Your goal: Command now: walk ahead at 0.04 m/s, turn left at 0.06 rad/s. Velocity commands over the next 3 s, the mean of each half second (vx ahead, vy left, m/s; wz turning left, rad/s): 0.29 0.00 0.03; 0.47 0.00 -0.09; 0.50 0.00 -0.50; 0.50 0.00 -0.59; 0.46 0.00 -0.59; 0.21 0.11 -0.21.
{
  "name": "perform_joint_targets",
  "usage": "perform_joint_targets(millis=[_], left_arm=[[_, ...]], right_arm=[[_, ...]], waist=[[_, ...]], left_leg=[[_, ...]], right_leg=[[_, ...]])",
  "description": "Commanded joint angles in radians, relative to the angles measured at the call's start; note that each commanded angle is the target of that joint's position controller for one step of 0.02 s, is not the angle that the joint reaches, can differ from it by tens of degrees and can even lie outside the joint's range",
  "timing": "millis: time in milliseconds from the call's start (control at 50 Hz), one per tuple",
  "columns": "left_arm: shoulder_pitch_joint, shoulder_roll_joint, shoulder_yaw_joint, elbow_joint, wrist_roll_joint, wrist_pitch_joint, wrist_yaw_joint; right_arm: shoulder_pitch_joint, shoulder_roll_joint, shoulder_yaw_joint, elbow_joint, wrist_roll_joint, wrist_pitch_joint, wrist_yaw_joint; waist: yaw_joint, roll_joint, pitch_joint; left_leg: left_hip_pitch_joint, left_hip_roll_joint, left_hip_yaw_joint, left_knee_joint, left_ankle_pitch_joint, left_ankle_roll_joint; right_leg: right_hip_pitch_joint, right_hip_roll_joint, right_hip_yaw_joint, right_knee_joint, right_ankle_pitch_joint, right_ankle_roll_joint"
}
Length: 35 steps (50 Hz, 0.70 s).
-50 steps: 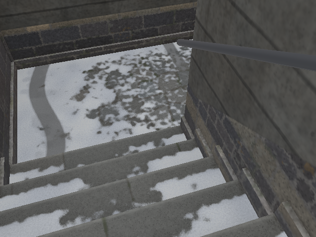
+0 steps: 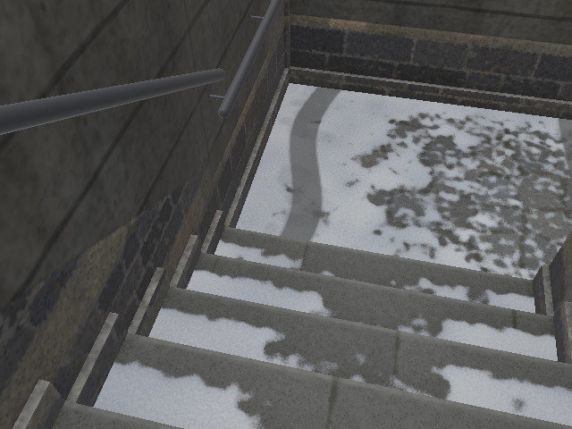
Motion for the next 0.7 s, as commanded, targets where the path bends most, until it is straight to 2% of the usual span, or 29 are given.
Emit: perform_joint_targets(millis=[20,60,80,120,140,160,180,220,240,260,280,300,320,340,360,380,400,440,460,480,500,520,560,580,600,620,660,680,700], left_arm=[[-0.092,0.153,0.034,-0.057,-0.017,-0.011,0.001],[-0.051,0.161,0.053,-0.048,0.006,-0.009,0.031],[-0.007,0.122,0.047,-0.026,0.028,-0.017,0.046],[-0.017,0.013,0.019,-0.021,0.039,-0.037,0.071],[-0.102,0.077,0.044,-0.048,-0.001,0.008,0.075],[-0.059,0.057,0.038,-0.056,-0.004,0.026,0.071],[-0.013,0.049,0.037,-0.042,-0.007,0.034,0.067],[0.09,0.047,0.039,0.005,-0.003,0.04,0.069],[0.182,0.061,0.045,0.042,0.0,0.04,0.072],[0.384,0.13,0.07,0.108,0.007,0.031,0.082],[0.444,0.27,0.091,0.12,-0.008,0.02,0.084],[0.577,0.126,0.032,0.105,0.114,-0.066,0.028],[0.444,0.103,0.03,0.121,0.115,-0.08,0.004],[0.259,0.063,0.012,0.07,0.091,-0.076,-0.015],[0.188,0.053,0.004,0.065,0.083,-0.076,-0.016],[0.124,-0.005,-0.011,0.052,0.086,-0.071,0.004],[0.066,-0.063,-0.036,0.046,0.104,-0.062,0.033],[0.019,-0.072,-0.063,0.014,0.094,-0.079,0.075],[0.115,-0.048,-0.072,0.06,0.086,-0.093,0.091],[0.167,-0.023,-0.08,0.078,0.087,-0.107,0.101],[0.163,0.153,-0.013,0.099,-0.099,-0.09,0.088],[0.176,0.18,-0.009,0.095,-0.102,-0.076,0.082],[0.218,0.117,-0.013,0.117,-0.062,-0.046,0.086],[0.315,0.001,-0.074,0.15,0.108,-0.084,0.053],[0.33,-0.014,-0.064,0.164,0.09,-0.094,0.052],[0.321,-0.014,-0.066,0.158,0.068,-0.09,0.054],[0.304,0.049,-0.056,0.157,0.061,-0.07,0.049],[0.282,0.062,-0.051,0.144,0.062,-0.059,0.041],[0.229,0.085,-0.048,0.135,0.069,-0.046,0.028]], right_arm=[[0.026,-0.165,-0.049,-0.043,-0.03,-0.005,-0.013],[0.136,-0.211,-0.081,0.012,-0.051,-0.014,-0.043],[0.194,-0.169,-0.08,0.035,-0.06,-0.022,-0.064],[0.211,-0.086,-0.061,0.037,-0.057,-0.032,-0.101],[0.094,-0.169,-0.082,0.043,-0.013,0.017,-0.141],[0.105,-0.186,-0.084,0.041,-0.014,0.034,-0.147],[0.108,-0.192,-0.086,0.06,-0.019,0.045,-0.147],[0.048,-0.164,-0.083,0.077,-0.014,0.057,-0.141],[-0.007,-0.152,-0.082,0.067,-0.019,0.062,-0.144],[-0.105,-0.126,-0.075,0.047,-0.037,0.053,-0.147],[-0.103,-0.072,-0.061,-0.011,-0.042,0.045,-0.144],[-0.141,-0.02,-0.041,-0.037,-0.109,-0.03,-0.105],[-0.103,-0.055,-0.043,0.005,-0.086,-0.054,-0.11],[-0.041,-0.116,-0.057,0.044,-0.078,-0.072,-0.119],[-0.009,-0.08,-0.046,0.05,-0.086,-0.081,-0.126],[-0.015,-0.024,-0.019,0.047,-0.097,-0.07,-0.124],[0.058,0.014,0.012,0.064,-0.127,-0.05,-0.099],[0.032,-0.018,0.023,0.03,-0.143,-0.031,-0.042],[-0.052,-0.034,0.02,0.003,-0.135,-0.026,-0.032],[-0.105,-0.029,0.026,-0.028,-0.124,-0.027,-0.04],[-0.198,-0.077,-0.008,-0.026,-0.031,-0.012,-0.081],[-0.192,-0.083,-0.008,-0.01,-0.02,0.002,-0.099],[-0.205,-0.066,-0.009,-0.003,-0.033,0.022,-0.114],[-0.232,-0.016,0.042,-0.057,-0.179,0.008,-0.076],[-0.267,-0.046,0.025,-0.081,-0.182,0.005,-0.068],[-0.31,-0.052,0.028,-0.094,-0.161,-0.002,-0.067],[-0.323,-0.036,0.038,-0.09,-0.123,-0.012,-0.071],[-0.257,-0.047,0.034,-0.064,-0.122,-0.012,-0.071],[-0.076,-0.066,0.024,0.003,-0.115,-0.01,-0.068]], waist=[[-0.065,0.001,0.069],[-0.087,0.084,0.13],[-0.095,0.101,0.13],[-0.103,0.141,0.102],[-0.076,0.091,0.134],[-0.059,0.114,0.034],[-0.046,0.161,0.007],[0.009,0.154,0.024],[0.059,0.119,0.042],[0.174,-0.043,0.059],[0.16,-0.331,0.056],[0.222,-0.302,0.227],[0.135,-0.112,0.297],[0.042,-0.008,0.168],[0.01,0.04,0.098],[-0.018,0.057,0.074],[-0.07,0.042,0.044],[-0.053,0.017,0.01],[-0.014,-0.04,0.021],[0.013,0.001,0.025],[-0.022,0.083,0.096],[0.007,0.033,0.113],[0.04,-0.04,0.162],[0.056,-0.153,0.181],[0.064,-0.085,0.212],[0.088,-0.011,0.183],[0.093,0.009,0.171],[0.07,0.015,0.149],[-0.009,0.054,0.148]], left_leg=[[0.042,0.075,-0.078,-0.25,-0.201,0.004],[0.068,0.151,-0.192,-0.353,-0.421,0.142],[0.128,0.217,-0.283,-0.379,-0.469,0.207],[0.256,0.335,-0.43,-0.424,-0.419,0.29],[0.266,0.288,-0.381,-0.33,0.12,0.201],[0.304,0.296,-0.337,-0.295,0.282,0.189],[0.3,0.302,-0.31,-0.251,0.36,0.182],[0.116,0.245,-0.216,-0.192,0.21,0.126],[-0.053,0.206,-0.166,-0.112,0.104,0.101],[-0.321,0.106,-0.032,0.194,0.144,0.064],[-0.569,-0.043,0.006,0.467,-0.273,0.038],[-0.878,-0.078,-0.436,0.514,-0.202,0.145],[-1.014,-0.038,-0.482,0.532,-0.022,0.17],[-0.871,-0.006,-0.402,0.609,0.092,0.164],[-0.796,0.013,-0.347,0.62,0.155,0.151],[-0.726,0.043,-0.301,0.585,0.277,0.124],[-0.577,0.081,-0.256,0.574,0.475,0.107],[-0.388,0.123,-0.17,0.326,0.787,0.065],[-0.332,0.13,-0.127,0.277,0.882,0.037],[-0.233,0.128,-0.088,0.097,1.055,0.029],[-0.06,0.052,-0.008,0.002,1.063,0.001],[-0.031,0.06,-0.023,0.003,1.028,-0.012],[-0.08,0.049,-0.019,-0.082,0.931,-0.022],[-0.19,0.149,-0.139,-0.063,0.777,0.021],[-0.325,0.139,-0.132,-0.141,0.694,0.045],[-0.287,0.125,-0.092,-0.237,0.657,0.046],[-0.162,0.129,-0.084,-0.303,0.598,0.032],[-0.071,0.112,-0.067,-0.322,0.526,0.023],[0.093,0.123,-0.071,-0.414,0.572,0.022]], right_leg=[[-0.03,0.032,0.032,-0.27,-0.063,-0.034],[-0.066,0.058,0.006,-0.183,-0.267,-0.072],[-0.1,0.056,-0.001,-0.113,-0.253,-0.092],[-0.158,0.045,-0.052,-0.02,-0.077,-0.097],[-0.186,0.062,-0.062,0.041,0.003,-0.085],[-0.153,0.065,-0.06,0.052,-0.044,-0.087],[-0.101,0.067,-0.071,0.029,-0.037,-0.091],[0.119,0.099,-0.116,-0.074,0.048,-0.095],[0.292,0.106,-0.099,-0.142,0.05,-0.105],[0.534,0.036,0.017,-0.186,0.076,-0.125],[0.555,-0.272,0.592,-0.434,0.0,-0.237],[0.562,-0.317,0.833,-0.509,-0.303,-0.419],[0.583,-0.359,0.741,-0.505,-0.268,-0.417],[0.484,-0.3,0.585,-0.455,-0.149,-0.391],[0.396,-0.244,0.44,-0.406,-0.073,-0.363],[0.288,-0.18,0.294,-0.362,0.066,-0.306],[0.134,-0.087,0.163,-0.31,0.184,-0.224],[-0.082,-0.005,0.011,-0.253,0.24,-0.201],[-0.135,0.0,0.011,-0.246,0.19,-0.208],[-0.209,0.011,-0.019,-0.203,0.127,-0.198],[-0.242,-0.005,0.08,-0.264,0.023,-0.169],[-0.228,-0.023,0.105,-0.223,0.013,-0.169],[-0.085,-0.015,0.066,-0.107,0.081,-0.163],[-0.047,-0.113,0.18,-0.099,0.027,-0.238],[0.119,-0.128,0.227,-0.039,0.069,-0.261],[0.141,-0.105,0.222,0.006,0.07,-0.258],[0.154,-0.093,0.256,0.064,0.152,-0.266],[0.158,-0.077,0.257,0.139,0.215,-0.265],[0.115,-0.053,0.238,0.292,0.217,-0.252]])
